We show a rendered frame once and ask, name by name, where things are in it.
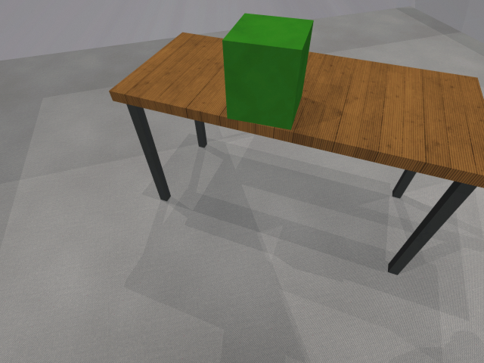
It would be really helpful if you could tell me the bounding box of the carton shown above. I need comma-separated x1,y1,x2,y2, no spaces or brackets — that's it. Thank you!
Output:
222,14,314,130

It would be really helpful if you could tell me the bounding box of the table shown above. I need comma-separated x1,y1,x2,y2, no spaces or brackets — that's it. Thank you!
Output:
109,33,484,275

